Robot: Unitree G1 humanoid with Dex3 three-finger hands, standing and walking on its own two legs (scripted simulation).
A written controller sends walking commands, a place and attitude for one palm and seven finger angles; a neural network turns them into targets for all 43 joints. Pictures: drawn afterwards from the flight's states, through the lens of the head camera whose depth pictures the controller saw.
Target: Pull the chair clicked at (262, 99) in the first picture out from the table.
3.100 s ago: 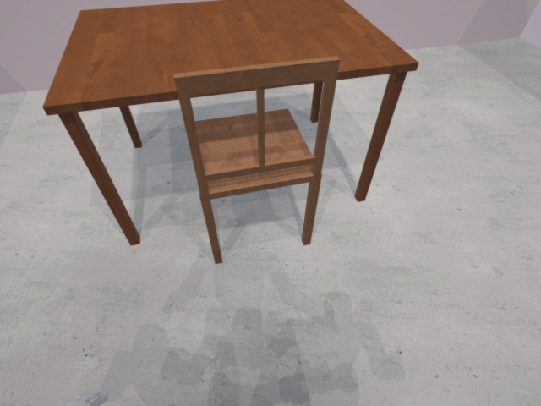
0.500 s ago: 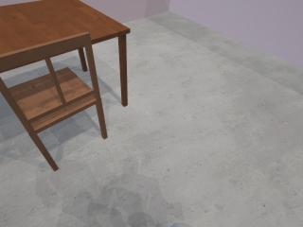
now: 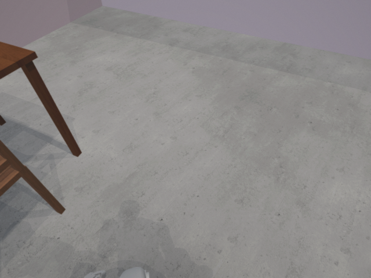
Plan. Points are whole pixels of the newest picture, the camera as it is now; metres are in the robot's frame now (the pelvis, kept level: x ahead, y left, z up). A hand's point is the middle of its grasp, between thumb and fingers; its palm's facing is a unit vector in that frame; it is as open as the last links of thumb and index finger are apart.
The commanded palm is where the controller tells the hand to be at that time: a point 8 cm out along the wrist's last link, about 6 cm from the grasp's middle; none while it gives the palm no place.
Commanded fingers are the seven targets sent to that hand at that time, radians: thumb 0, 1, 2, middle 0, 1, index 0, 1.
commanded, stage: walk to a spot facing it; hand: left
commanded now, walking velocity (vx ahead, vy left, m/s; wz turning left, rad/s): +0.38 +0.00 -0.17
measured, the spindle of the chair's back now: out of the picture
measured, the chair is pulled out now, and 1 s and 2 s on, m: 0.00 0.00 0.00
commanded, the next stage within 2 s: turn to face it in 0.54 s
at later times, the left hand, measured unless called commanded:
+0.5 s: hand (95, 254) +0.22 +0.24 -0.17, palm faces -0.11 -0.99 -0.11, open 7.4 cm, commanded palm none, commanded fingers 0.00 0.90 0.90 -0.20 -0.30 -0.20 -0.30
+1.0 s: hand (146, 170) +0.47 +0.12 -0.16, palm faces -0.19 -0.97 -0.16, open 7.3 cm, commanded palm none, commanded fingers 0.00 0.90 0.90 -0.20 -0.30 -0.20 -0.30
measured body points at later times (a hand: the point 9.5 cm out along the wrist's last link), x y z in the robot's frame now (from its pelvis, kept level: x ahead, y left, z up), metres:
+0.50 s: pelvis +0.19 +0.06 +0.01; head +0.20 +0.10 +0.46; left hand +0.23 +0.29 -0.16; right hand +0.14 -0.17 -0.12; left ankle +0.17 +0.13 -0.73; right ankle +0.20 -0.10 -0.63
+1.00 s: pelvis +0.31 +0.00 -0.01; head +0.32 +0.00 +0.44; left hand +0.48 +0.18 -0.15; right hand +0.25 -0.20 -0.17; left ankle +0.32 +0.13 -0.67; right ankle +0.34 -0.11 -0.73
